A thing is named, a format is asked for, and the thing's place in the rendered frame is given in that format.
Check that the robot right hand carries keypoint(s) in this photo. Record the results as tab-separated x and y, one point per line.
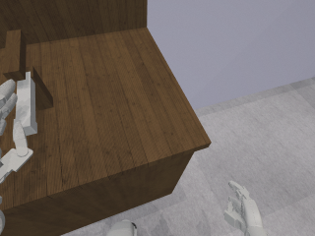
242	214

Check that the robot right forearm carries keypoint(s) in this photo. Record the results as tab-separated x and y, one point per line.
256	231

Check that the tap lever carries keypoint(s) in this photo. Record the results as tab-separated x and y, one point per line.
25	105

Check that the robot left hand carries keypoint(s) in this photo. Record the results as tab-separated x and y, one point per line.
15	158

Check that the robot left thigh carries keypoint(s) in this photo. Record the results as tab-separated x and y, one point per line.
123	228

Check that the counter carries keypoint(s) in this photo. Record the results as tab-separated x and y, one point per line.
114	128

